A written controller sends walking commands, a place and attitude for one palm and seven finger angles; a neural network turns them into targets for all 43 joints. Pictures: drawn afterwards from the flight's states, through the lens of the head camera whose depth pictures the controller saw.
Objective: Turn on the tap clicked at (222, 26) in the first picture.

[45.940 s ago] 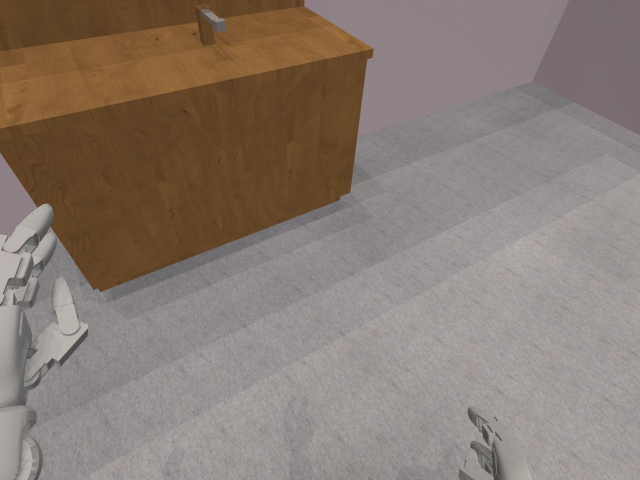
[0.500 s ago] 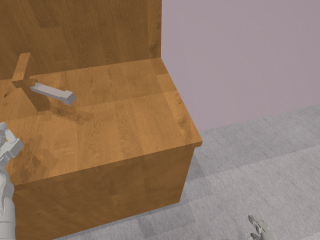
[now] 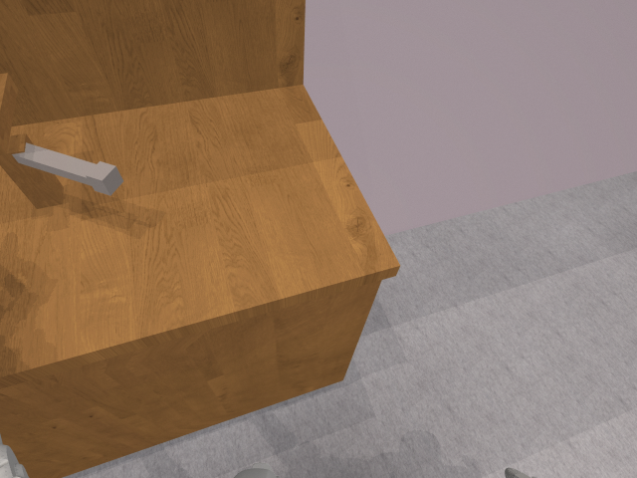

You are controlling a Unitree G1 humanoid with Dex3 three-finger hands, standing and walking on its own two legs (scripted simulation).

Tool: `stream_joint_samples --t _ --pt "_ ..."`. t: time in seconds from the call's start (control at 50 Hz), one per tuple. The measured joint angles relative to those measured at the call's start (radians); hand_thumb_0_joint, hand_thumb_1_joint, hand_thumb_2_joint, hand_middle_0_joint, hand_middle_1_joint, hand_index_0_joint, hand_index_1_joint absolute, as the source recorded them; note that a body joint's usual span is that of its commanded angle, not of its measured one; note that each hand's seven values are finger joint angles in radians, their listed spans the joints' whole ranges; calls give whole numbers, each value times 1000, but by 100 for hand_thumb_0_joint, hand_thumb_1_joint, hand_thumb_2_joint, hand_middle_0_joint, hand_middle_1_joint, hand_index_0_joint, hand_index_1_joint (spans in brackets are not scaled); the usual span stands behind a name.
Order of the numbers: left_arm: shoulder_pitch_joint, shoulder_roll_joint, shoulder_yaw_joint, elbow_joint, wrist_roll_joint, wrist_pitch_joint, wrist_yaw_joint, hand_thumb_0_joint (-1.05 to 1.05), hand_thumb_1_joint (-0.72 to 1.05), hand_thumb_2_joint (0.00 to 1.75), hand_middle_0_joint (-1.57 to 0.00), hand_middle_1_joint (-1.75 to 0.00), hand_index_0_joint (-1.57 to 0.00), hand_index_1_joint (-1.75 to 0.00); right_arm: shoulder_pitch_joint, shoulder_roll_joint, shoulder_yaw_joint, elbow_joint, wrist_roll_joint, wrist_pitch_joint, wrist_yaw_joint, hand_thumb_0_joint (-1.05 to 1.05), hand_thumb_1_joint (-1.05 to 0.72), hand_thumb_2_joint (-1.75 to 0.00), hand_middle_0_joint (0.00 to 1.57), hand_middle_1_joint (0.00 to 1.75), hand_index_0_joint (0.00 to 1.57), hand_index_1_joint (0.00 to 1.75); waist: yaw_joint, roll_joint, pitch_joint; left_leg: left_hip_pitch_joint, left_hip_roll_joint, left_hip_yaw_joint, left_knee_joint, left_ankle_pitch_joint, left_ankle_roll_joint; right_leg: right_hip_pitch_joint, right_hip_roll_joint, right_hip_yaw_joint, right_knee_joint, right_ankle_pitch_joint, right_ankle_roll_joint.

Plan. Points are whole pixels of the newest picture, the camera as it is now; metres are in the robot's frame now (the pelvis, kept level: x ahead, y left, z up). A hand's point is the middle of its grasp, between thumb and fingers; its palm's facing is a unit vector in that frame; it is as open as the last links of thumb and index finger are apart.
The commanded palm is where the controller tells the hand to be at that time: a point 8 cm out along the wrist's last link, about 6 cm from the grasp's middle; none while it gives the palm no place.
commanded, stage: reach beside the lever's end, fingers flat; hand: left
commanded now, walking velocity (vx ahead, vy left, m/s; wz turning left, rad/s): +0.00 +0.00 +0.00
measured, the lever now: (105, 178) +0.46 +0.30 +0.09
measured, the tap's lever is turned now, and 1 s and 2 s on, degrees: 52 52 52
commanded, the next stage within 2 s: push the lever round in 0.50 s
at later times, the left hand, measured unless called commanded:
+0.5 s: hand out of the picture +0.36 +0.41 +0.07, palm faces +0.57 -0.81 -0.12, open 7.8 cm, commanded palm +0.30 +0.44 +0.08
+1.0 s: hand (6, 248) +0.36 +0.38 +0.07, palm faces +0.57 -0.82 -0.10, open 7.8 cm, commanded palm +0.31 +0.42 +0.08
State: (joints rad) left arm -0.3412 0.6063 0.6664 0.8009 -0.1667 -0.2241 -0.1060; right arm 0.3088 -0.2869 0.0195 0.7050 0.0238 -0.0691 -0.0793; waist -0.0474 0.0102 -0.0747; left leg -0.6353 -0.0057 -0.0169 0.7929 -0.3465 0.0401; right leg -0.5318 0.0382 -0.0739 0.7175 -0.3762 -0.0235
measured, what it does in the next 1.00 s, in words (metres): stands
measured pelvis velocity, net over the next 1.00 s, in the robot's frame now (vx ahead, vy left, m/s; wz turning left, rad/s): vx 0.00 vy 0.00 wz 0.00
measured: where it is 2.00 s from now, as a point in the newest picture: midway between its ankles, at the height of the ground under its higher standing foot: outside the picture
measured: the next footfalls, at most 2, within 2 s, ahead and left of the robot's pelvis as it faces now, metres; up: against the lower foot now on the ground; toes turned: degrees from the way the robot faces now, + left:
none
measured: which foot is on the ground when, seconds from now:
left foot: down 0.00-1.00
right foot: down 0.00-1.00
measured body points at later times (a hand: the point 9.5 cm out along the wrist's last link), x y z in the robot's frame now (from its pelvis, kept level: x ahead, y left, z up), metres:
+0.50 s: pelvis +0.01 +0.01 +0.00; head +0.07 +0.04 +0.44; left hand +0.32 +0.45 +0.08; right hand +0.07 -0.26 -0.11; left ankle +0.02 +0.09 -0.71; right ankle -0.02 -0.11 -0.71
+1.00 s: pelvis +0.00 +0.00 +0.00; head +0.06 +0.02 +0.44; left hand +0.32 +0.42 +0.08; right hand +0.10 -0.27 -0.11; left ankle +0.02 +0.09 -0.71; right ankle -0.02 -0.11 -0.71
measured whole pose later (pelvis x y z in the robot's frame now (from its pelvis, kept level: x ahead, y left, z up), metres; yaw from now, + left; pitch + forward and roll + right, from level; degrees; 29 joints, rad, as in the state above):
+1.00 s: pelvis +0.00 +0.00 +0.00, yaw +0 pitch +12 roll -3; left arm -0.37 0.58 0.64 0.81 -0.15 -0.24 -0.08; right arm 0.29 -0.28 0.03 0.67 0.03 -0.03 -0.07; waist -0.05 0.01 -0.09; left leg -0.67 0.00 -0.03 0.82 -0.36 0.03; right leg -0.56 0.05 -0.08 0.74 -0.39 -0.03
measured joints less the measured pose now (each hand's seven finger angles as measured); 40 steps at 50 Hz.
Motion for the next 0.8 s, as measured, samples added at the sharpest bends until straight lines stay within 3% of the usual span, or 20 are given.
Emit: stream_joint_samples --t 0.14,0.28,0.42,0.64,0.8 --pt "-85 67 26 117 22 -36 -38 2 90 90 -15 -16 -15 -15 16 -10 2 -1 -5 27 5 1 -91 -90 20 30 21 30 -8 -7 0 -69 1 -9 48 -13 3 -60 2 -10 36 -10 2" --pt "-82 43 5 89 14 -51 -47 2 90 90 -15 -15 -15 -15 26 -10 -3 -3 -3 50 11 1 -91 -90 20 30 21 30 -15 -6 -8 -82 1 -6 53 -18 8 -70 2 -6 32 -8 9" --pt "-22 14 34 29 31 -33 -6 2 90 90 -15 -15 -15 -15 25 4 -2 -30 -10 58 23 1 -91 -90 20 30 21 30 -28 -6 -18 -63 6 7 42 -22 11 -55 5 8 19 -6 12" --pt "23 5 18 -8 -3 -20 -26 2 90 90 -15 -15 -15 -15 12 14 2 -30 0 52 17 1 -91 -90 20 30 21 30 0 1 -21 -44 1 -2 40 -24 9 -33 2 -1 18 -13 10" --pt "-5 -38 -33 -33 -1 -34 -8 2 90 90 -15 -15 -15 -15 -16 9 0 -15 2 38 5 1 -91 -90 20 30 21 30 15 0 -11 -42 -4 -17 41 -18 2 -27 -1 -16 22 -14 4"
